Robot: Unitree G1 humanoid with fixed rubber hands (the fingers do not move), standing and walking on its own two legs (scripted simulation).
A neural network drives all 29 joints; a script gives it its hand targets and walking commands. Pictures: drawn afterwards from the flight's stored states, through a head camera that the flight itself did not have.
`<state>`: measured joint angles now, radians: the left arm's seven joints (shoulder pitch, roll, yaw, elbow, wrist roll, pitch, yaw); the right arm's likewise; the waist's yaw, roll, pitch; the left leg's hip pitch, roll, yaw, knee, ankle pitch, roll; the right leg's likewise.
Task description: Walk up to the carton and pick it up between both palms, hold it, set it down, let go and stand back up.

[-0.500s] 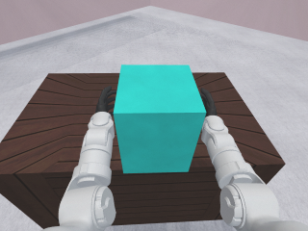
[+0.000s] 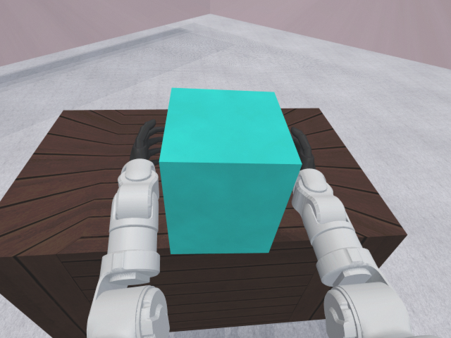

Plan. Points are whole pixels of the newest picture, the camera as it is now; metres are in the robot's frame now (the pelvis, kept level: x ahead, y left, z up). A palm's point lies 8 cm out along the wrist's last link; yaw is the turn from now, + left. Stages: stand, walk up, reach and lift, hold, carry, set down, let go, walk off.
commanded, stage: reach and lift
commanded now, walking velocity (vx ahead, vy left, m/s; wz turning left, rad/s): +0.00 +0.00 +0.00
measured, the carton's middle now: (222, 173) +0.40 -0.01 +0.11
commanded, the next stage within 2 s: hold in 0.80 s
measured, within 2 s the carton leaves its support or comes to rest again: neither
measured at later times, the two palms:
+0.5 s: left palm (143, 158) +0.38 +0.13 +0.17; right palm (304, 166) +0.36 -0.16 +0.15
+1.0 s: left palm (134, 155) +0.38 +0.14 +0.18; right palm (299, 165) +0.36 -0.15 +0.16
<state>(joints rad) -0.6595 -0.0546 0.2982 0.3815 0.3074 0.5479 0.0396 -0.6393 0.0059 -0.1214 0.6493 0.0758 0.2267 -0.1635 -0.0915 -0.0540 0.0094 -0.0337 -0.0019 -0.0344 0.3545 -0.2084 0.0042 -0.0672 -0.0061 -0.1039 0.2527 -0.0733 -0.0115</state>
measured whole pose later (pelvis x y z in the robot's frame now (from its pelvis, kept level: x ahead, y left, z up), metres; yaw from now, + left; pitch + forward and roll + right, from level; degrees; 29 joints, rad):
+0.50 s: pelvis +0.01 +0.00 +0.00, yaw +0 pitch -8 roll -1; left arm -0.60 -0.07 0.26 0.22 0.32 0.60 0.03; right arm -0.59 -0.01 -0.06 0.53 0.12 0.24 -0.18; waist -0.10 -0.04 0.04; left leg 0.00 0.01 -0.04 0.37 -0.23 0.00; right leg -0.03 0.01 -0.10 0.24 -0.08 -0.01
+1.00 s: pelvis +0.00 +0.00 +0.00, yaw +0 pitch -9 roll -1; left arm -0.67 -0.05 0.29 0.24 0.34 0.66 0.01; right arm -0.64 0.01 -0.10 0.55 0.11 0.28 -0.18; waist -0.09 -0.05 0.06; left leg 0.01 0.00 -0.03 0.36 -0.22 0.01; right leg -0.03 -0.01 -0.10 0.25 -0.08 -0.01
